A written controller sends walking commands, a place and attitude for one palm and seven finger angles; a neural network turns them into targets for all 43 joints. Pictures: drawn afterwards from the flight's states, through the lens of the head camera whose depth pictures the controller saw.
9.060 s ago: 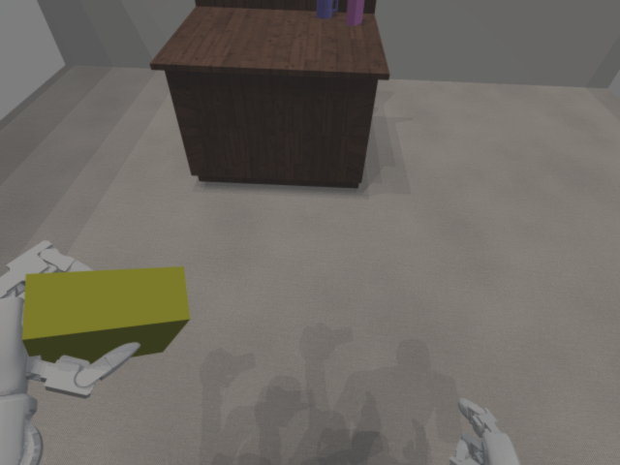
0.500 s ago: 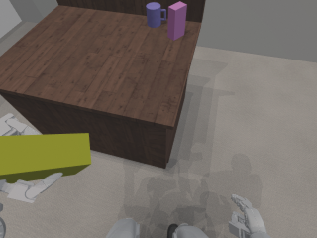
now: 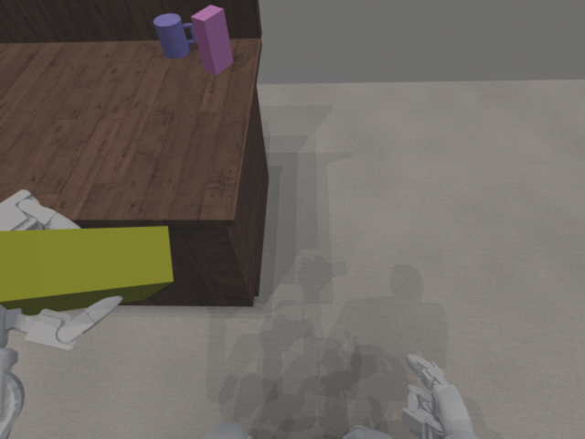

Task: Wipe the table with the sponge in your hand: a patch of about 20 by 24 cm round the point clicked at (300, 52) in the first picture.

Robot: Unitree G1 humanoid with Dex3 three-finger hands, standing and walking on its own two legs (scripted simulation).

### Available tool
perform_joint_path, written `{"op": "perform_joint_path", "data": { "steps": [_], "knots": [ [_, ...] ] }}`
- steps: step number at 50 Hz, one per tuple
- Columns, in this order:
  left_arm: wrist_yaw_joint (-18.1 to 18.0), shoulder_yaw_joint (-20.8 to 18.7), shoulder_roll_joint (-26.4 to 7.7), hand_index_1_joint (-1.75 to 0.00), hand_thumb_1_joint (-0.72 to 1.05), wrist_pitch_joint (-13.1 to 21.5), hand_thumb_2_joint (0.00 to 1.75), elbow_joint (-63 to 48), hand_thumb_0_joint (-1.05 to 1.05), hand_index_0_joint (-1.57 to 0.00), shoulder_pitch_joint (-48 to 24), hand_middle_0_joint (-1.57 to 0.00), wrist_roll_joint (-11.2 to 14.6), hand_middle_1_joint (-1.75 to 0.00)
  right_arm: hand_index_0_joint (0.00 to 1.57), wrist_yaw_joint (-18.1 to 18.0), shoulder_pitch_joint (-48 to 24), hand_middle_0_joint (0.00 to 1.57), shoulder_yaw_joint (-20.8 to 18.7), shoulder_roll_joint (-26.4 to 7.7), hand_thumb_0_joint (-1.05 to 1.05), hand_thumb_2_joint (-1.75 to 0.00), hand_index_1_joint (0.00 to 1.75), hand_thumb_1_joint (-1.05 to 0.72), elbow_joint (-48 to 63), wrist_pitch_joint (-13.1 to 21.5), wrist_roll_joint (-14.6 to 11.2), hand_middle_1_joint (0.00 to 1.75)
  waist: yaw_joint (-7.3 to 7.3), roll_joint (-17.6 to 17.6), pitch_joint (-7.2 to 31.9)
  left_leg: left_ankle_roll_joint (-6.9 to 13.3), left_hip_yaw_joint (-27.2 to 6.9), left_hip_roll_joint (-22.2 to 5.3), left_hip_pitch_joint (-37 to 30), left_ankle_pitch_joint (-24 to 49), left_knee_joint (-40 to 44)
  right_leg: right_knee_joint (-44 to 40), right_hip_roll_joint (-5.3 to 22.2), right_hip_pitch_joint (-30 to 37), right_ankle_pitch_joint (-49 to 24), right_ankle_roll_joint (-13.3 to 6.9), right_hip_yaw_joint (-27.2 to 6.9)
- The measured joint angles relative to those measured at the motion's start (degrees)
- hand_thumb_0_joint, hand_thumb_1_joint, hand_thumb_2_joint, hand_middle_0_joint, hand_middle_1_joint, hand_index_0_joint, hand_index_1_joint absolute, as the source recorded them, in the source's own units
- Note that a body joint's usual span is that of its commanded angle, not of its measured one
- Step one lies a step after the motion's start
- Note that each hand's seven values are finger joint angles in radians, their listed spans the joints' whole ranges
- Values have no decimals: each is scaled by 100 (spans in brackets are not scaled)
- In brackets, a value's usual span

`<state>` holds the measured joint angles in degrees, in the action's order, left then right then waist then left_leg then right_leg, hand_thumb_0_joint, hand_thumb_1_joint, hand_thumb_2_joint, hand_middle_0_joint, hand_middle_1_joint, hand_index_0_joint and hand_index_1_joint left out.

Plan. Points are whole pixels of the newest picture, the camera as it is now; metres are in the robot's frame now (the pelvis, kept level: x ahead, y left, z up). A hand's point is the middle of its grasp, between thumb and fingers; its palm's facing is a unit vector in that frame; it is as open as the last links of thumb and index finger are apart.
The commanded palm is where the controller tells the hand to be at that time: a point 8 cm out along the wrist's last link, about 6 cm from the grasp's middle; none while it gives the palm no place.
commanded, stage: turn to face it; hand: left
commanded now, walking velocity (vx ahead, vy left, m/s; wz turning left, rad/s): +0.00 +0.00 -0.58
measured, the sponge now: (112, 271) +0.25 +0.20 +0.16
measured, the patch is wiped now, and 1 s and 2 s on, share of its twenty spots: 0.00 0.00 0.00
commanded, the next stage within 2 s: take the last steps up to it in 0.56 s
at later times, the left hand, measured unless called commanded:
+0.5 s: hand (124, 283) +0.22 +0.17 +0.18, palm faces +0.15 -0.88 -0.45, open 9.4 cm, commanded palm +0.18 +0.22 +0.20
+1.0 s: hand (153, 319) +0.19 +0.13 +0.19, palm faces +0.07 -0.86 -0.50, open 9.4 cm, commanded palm +0.15 +0.20 +0.20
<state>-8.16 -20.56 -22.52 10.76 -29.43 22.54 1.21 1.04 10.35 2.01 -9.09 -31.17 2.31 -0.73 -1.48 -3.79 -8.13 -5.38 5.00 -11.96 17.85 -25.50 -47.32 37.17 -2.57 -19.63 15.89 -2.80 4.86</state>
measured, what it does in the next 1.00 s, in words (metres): steps on the spot, turning right: left foot, then right foot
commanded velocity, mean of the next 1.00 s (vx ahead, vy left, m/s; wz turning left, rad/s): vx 0.06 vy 0.05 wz -0.20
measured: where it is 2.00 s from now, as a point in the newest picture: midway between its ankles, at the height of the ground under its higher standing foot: outside the picture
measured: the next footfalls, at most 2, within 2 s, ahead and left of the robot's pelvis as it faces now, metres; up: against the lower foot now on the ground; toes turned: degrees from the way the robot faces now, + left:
left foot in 0.42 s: +0.01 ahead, +0.12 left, +0.00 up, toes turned -11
right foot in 0.66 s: -0.02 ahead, -0.13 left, +0.00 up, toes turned -22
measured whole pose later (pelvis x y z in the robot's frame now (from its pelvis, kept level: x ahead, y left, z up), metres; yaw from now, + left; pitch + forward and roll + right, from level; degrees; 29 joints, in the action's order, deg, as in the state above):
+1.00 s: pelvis -0.08 -0.02 +0.02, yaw -17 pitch +1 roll +1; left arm -9.1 -21.6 -24.0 12.0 -32.2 32.4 0.9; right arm -3.2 14.0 -2.3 -15.3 -34.9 0.8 0.1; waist 2.4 0.8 -2.8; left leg 0.5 4.9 -1.1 13.2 -18.6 -28.4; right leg 29.6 0.6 -19.8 10.7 -2.5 4.7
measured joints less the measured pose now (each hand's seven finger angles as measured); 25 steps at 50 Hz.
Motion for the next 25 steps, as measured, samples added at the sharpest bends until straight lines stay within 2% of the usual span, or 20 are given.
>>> {"op": "perform_joint_path", "data": {
  "steps": [3, 6, 9, 13, 20, 21, 22, 23, 25],
  "knots": [
    [20, -78, -9, -135, -43, 20, 101, -112, 0, -82, 210, -82, 121, -135, 21, -5, -235, 20, -15, -44, 2, -90, 30, -91, -114, -253, 29, 30, 116, 167, -90, 8, -376, 526, 579, -195, -1427, -147, -94, -115, -117, -191, -253],
    [13, -148, -67, -135, -43, 57, 101, -300, 0, -82, 622, -82, 179, -135, 21, -28, -311, 20, -112, -150, 2, -90, 30, -91, -116, -439, 52, 30, 226, 276, -69, -15, -412, 807, 795, -14, -1687, -528, -226, -70, -421, -237, -495],
    [0, -185, -171, -135, -43, 98, 101, -411, 0, -82, 845, -82, 203, -135, 20, -78, -280, 20, -244, -296, 2, -90, 30, -91, -116, -521, 50, 30, 265, 384, 34, 8, -356, 952, 755, 27, -1189, -859, -314, -16, -669, -276, -684],
    [-35, -232, -246, -135, -43, 84, 101, -390, 0, -81, 908, -82, 205, -135, 20, -138, -216, 20, -377, -495, 2, -90, 30, -91, -116, -579, 29, 30, 239, 527, 243, 92, -333, 1071, 534, -13, -320, -1102, -401, -45, -893, -295, -901],
    [-42, -52, -91, -135, -43, -60, 101, -385, 0, -81, 738, -82, 133, -135, 20, -167, -98, 20, -427, -649, 2, -90, 30, -91, 26, -585, 1, 30, 197, 676, 558, 328, -370, 1142, -241, 221, 1393, -1173, -536, -237, -1111, -227, -1120],
    [-27, -24, -84, -135, -43, -50, 101, -413, 0, -81, 715, -82, 117, -135, 20, -174, -66, 20, -426, -658, 2, -90, 30, -91, 68, -557, 7, 30, 209, 635, 606, 414, -387, 1084, -388, 306, 1727, -1098, -585, -317, -1098, -201, -1096],
    [-5, -19, -100, -135, -43, -31, 101, -416, 0, -81, 659, -82, 99, -135, 20, -192, -61, 20, -431, -622, 2, -90, 30, -91, 80, -524, 11, 30, 210, 658, 593, 460, -365, 1074, -392, 693, 1830, -958, -588, -393, -1017, -136, -1091],
    [15, -38, -124, -135, -43, -19, 101, -398, 0, -81, 612, -82, 83, -135, 20, -216, -66, 20, -418, -558, 1, -90, 30, -91, 79, -496, 2, 30, 164, 715, 551, 462, -298, 1081, -393, 837, 1774, -696, -568, -484, -683, -31, -1100],
    [38, -122, -168, -135, -43, -27, 101, -337, 0, -81, 611, -82, 51, -135, 20, -256, -27, 20, -364, -406, 1, -90, 30, -91, 93, -407, 20, 30, 83, 733, 540, 438, -163, 1034, -423, 795, 1666, 298, -458, -742, 176, 210, -903]
  ]
}}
